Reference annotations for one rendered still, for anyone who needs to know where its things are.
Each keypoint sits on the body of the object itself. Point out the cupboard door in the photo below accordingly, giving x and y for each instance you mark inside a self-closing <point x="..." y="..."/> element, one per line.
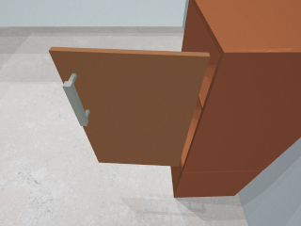
<point x="141" y="102"/>

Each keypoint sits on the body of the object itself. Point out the handle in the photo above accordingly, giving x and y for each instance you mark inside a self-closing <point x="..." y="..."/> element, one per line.
<point x="75" y="102"/>

